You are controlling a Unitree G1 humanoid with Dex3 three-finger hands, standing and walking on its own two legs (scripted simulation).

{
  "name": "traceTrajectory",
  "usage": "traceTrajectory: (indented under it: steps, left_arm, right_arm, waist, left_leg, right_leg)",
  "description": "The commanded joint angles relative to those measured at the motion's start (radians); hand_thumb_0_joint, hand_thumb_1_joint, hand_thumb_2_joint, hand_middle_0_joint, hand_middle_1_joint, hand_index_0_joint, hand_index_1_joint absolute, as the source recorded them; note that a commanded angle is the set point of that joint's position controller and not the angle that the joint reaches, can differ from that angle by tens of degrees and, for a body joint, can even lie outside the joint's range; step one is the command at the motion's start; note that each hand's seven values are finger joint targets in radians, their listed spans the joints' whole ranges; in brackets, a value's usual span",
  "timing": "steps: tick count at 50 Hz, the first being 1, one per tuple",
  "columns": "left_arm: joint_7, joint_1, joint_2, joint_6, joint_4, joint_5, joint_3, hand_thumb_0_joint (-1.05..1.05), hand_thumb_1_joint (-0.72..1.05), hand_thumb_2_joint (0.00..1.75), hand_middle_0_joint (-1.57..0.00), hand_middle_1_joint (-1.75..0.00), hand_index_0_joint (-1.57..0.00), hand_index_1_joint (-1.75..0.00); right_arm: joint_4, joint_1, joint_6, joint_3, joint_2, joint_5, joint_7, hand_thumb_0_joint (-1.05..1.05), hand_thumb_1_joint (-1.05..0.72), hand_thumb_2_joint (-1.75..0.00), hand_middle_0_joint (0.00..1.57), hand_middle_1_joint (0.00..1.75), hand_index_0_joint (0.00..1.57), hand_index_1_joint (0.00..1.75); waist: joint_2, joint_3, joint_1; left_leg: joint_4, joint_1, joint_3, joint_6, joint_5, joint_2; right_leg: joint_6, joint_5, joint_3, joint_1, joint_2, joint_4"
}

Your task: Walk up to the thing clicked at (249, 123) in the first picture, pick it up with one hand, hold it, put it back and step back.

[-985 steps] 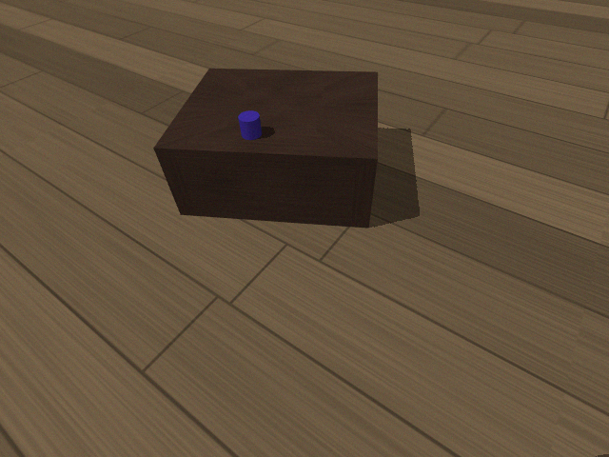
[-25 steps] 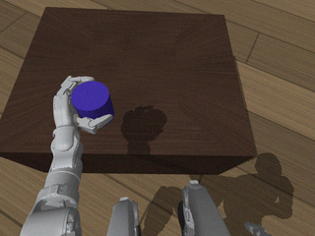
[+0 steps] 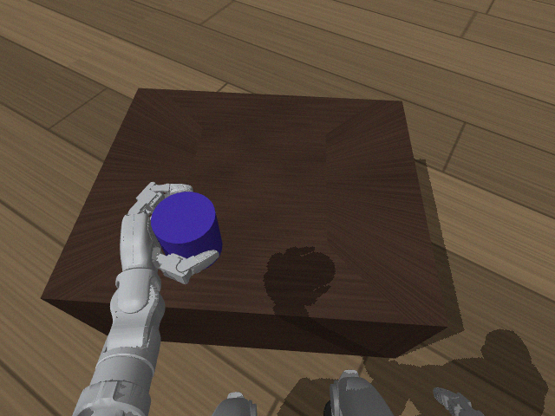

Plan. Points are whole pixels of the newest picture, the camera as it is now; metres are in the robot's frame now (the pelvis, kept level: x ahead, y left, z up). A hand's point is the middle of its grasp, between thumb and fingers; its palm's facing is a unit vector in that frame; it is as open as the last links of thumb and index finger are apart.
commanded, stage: lift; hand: left
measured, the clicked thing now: (189, 232) +0.40 +0.14 +0.02
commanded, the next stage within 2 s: hold in 0.66 s
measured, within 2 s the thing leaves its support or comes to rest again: neither
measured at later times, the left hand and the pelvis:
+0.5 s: hand (174, 228) +0.38 +0.15 +0.07, palm faces +0.10 -0.99 -0.03, open 11.8 cm; pelvis +0.01 +0.00 +0.03, yaw +0 degrees
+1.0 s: hand (169, 227) +0.37 +0.15 +0.09, palm faces +0.09 -1.00 -0.03, open 11.8 cm; pelvis +0.02 +0.00 +0.05, yaw +0 degrees
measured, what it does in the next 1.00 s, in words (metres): stands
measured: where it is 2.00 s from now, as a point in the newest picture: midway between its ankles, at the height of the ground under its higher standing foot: outside the picture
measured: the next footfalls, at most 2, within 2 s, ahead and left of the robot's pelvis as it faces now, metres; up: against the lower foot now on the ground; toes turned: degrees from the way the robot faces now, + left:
none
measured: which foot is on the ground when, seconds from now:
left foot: down 0.00-1.00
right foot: down 0.00-1.00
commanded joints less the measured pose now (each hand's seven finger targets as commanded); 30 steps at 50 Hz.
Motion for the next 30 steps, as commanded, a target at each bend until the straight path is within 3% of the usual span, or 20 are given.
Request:
traceTrajectory:
  steps: [1, 2, 4, 5, 6, 7, 9, 10, 14, 18, 19, 21, 22, 23, 28, 30]
  left_arm:
    - [0.015, -0.364, 0.12, -0.079, -0.278, -0.016, 0.042, 0.0, 0.12, 1.34, -1.21, -1.42, -1.22, -1.43]
    - [0.018, -0.416, 0.157, -0.084, -0.345, -0.017, 0.057, 0.0, 0.12, 1.35, -1.22, -1.43, -1.23, -1.44]
    - [0.014, -0.335, 0.099, -0.076, -0.269, -0.017, 0.022, 0.0, 0.11, 1.35, -1.22, -1.43, -1.24, -1.44]
    - [0.01, -0.331, 0.106, -0.08, -0.27, -0.013, 0.026, 0.0, 0.12, 1.34, -1.21, -1.43, -1.23, -1.44]
    - [0.009, -0.376, 0.149, -0.085, -0.323, -0.014, 0.055, 0.0, 0.13, 1.34, -1.21, -1.43, -1.23, -1.43]
    - [0.003, -0.315, 0.116, -0.077, -0.28, -0.011, 0.025, 0.0, 0.13, 1.33, -1.2, -1.42, -1.22, -1.42]
    - [-0.009, -0.33, 0.09, -0.076, -0.314, -0.024, 0.0, 0.0, 0.11, 1.33, -1.2, -1.41, -1.22, -1.42]
    - [-0.007, -0.339, 0.128, -0.074, -0.348, -0.021, 0.027, 0.0, 0.1, 1.31, -1.19, -1.4, -1.21, -1.41]
    - [-0.017, -0.262, 0.102, -0.056, -0.276, -0.033, 0.031, 0.0, 0.09, 1.32, -1.2, -1.42, -1.22, -1.42]
    - [-0.015, -0.261, 0.096, -0.065, -0.308, -0.033, 0.019, 0.0, 0.07, 1.33, -1.19, -1.42, -1.21, -1.42]
    - [-0.01, -0.285, 0.129, -0.07, -0.356, -0.033, 0.051, 0.0, 0.1, 1.34, -1.19, -1.43, -1.21, -1.43]
    - [-0.018, -0.247, 0.102, -0.069, -0.334, -0.039, 0.03, 0.0, 0.1, 1.34, -1.2, -1.44, -1.22, -1.44]
    - [-0.018, -0.295, 0.133, -0.078, -0.404, -0.041, 0.046, 0.0, 0.09, 1.34, -1.21, -1.44, -1.23, -1.45]
    - [-0.021, -0.255, 0.112, -0.071, -0.349, -0.042, 0.041, 0.0, 0.07, 1.34, -1.21, -1.45, -1.23, -1.45]
    - [-0.018, -0.263, 0.118, -0.074, -0.404, -0.037, 0.034, 0.0, 0.09, 1.36, -1.21, -1.45, -1.23, -1.45]
    - [-0.027, -0.204, 0.103, -0.065, -0.359, -0.04, 0.028, 0.0, 0.11, 1.35, -1.22, -1.45, -1.24, -1.45]
  right_arm:
    - [-0.092, 0.059, -0.026, -0.042, -0.135, -0.004, -0.019, 0.0, -0.91, -0.9, 0.2, 0.3, 0.2, 0.3]
    - [-0.095, 0.054, -0.026, -0.044, -0.138, -0.002, -0.021, 0.0, -0.9, -0.9, 0.2, 0.3, 0.2, 0.3]
    - [-0.097, 0.048, -0.029, -0.04, -0.13, -0.005, -0.02, 0.0, -0.9, -0.9, 0.2, 0.3, 0.2, 0.3]
    - [-0.093, 0.051, -0.029, -0.042, -0.129, -0.006, -0.021, 0.0, -0.9, -0.9, 0.2, 0.3, 0.2, 0.3]
    - [-0.095, 0.051, -0.028, -0.046, -0.136, -0.004, -0.023, 0.0, -0.9, -0.9, 0.2, 0.3, 0.2, 0.3]
    - [-0.104, 0.039, -0.028, -0.044, -0.134, -0.003, -0.024, 0.0, -0.9, -0.9, 0.2, 0.3, 0.2, 0.3]
    - [-0.11, 0.038, -0.028, -0.043, -0.14, -0.006, -0.021, 0.0, -0.9, -0.9, 0.2, 0.3, 0.2, 0.3]
    - [-0.109, 0.041, -0.028, -0.046, -0.137, -0.005, -0.023, 0.0, -0.9, -0.9, 0.2, 0.3, 0.2, 0.3]
    - [-0.12, 0.028, -0.028, -0.044, -0.129, 0.001, -0.022, 0.0, -0.9, -0.9, 0.2, 0.3, 0.2, 0.3]
    - [-0.117, 0.036, -0.023, -0.046, -0.134, 0.0, -0.019, 0.0, -0.9, -0.9, 0.2, 0.3, 0.2, 0.3]
    - [-0.121, 0.039, -0.023, -0.046, -0.132, 0.001, -0.021, 0.0, -0.9, -0.9, 0.2, 0.3, 0.2, 0.3]
    - [-0.125, 0.029, -0.024, -0.04, -0.123, 0.0, -0.022, 0.0, -0.9, -0.9, 0.2, 0.3, 0.2, 0.3]
    - [-0.125, 0.03, -0.025, -0.041, -0.122, 0.001, -0.024, 0.0, -0.91, -0.9, 0.2, 0.3, 0.2, 0.3]
    - [-0.128, 0.02, -0.024, -0.04, -0.121, -0.001, -0.025, 0.0, -0.91, -0.9, 0.2, 0.3, 0.2, 0.3]
    - [-0.133, 0.019, -0.026, -0.044, -0.12, 0.001, -0.027, 0.0, -0.91, -0.9, 0.2, 0.3, 0.2, 0.3]
    - [-0.132, 0.017, -0.025, -0.042, -0.121, 0.002, -0.029, 0.0, -0.91, -0.9, 0.2, 0.3, 0.2, 0.3]
  waist:
    - [0.018, -0.408, -0.006]
    - [0.031, -0.396, 0.0]
    - [-0.001, -0.34, -0.004]
    - [-0.002, -0.348, -0.009]
    - [0.029, -0.375, 0.006]
    - [0.015, -0.352, 0.002]
    - [0.045, -0.373, -0.002]
    - [0.045, -0.379, 0.008]
    - [-0.019, -0.315, 0.008]
    - [0.024, -0.316, 0.011]
    - [0.023, -0.34, 0.022]
    - [-0.004, -0.32, 0.015]
    - [0.015, -0.338, 0.017]
    - [-0.004, -0.324, 0.013]
    - [0.017, -0.323, 0.017]
    - [-0.01, -0.299, 0.015]
  left_leg:
    - [-0.229, 0.206, -0.01, -0.01, 0.326, -0.021]
    - [-0.241, 0.219, -0.007, -0.006, 0.309, -0.021]
    - [-0.263, 0.204, -0.01, -0.007, 0.3, -0.02]
    - [-0.265, 0.21, -0.009, -0.008, 0.311, -0.019]
    - [-0.27, 0.244, -0.004, -0.009, 0.321, -0.021]
    - [-0.28, 0.258, -0.006, -0.01, 0.329, -0.019]
    - [-0.289, 0.301, -0.013, -0.023, 0.385, -0.013]
    - [-0.292, 0.308, -0.01, -0.019, 0.377, -0.016]
    - [-0.32, 0.26, 0.003, -0.005, 0.327, -0.02]
    - [-0.345, 0.32, -0.009, -0.024, 0.398, -0.01]
    - [-0.345, 0.335, -0.003, -0.019, 0.398, -0.013]
    - [-0.354, 0.316, 0.001, -0.014, 0.382, -0.016]
    - [-0.357, 0.33, 0.005, -0.012, 0.375, -0.018]
    - [-0.357, 0.327, 0.006, -0.009, 0.369, -0.019]
    - [-0.386, 0.349, 0.009, -0.011, 0.351, -0.02]
    - [-0.391, 0.34, 0.01, -0.008, 0.354, -0.02]
  right_leg:
    - [-0.045, 0.244, 0.004, 0.374, 0.038, -0.14]
    - [-0.043, 0.231, 0.005, 0.377, 0.039, -0.155]
    - [-0.042, 0.222, -0.001, 0.384, 0.041, -0.168]
    - [-0.043, 0.231, 0.0, 0.393, 0.043, -0.172]
    - [-0.043, 0.239, 0.005, 0.408, 0.039, -0.177]
    - [-0.044, 0.24, 0.0, 0.404, 0.041, -0.184]
    - [-0.052, 0.268, -0.007, 0.402, 0.043, -0.18]
    - [-0.047, 0.27, -0.003, 0.429, 0.043, -0.195]
    - [-0.039, 0.253, 0.004, 0.489, 0.043, -0.239]
    - [-0.051, 0.275, -0.008, 0.463, 0.046, -0.227]
    - [-0.048, 0.284, -0.003, 0.495, 0.045, -0.239]
    - [-0.046, 0.284, 0.0, 0.522, 0.045, -0.25]
    - [-0.043, 0.285, 0.004, 0.54, 0.042, -0.255]
    - [-0.041, 0.284, 0.006, 0.543, 0.043, -0.265]
    - [-0.042, 0.266, 0.006, 0.56, 0.042, -0.286]
    - [-0.04, 0.274, 0.007, 0.577, 0.043, -0.296]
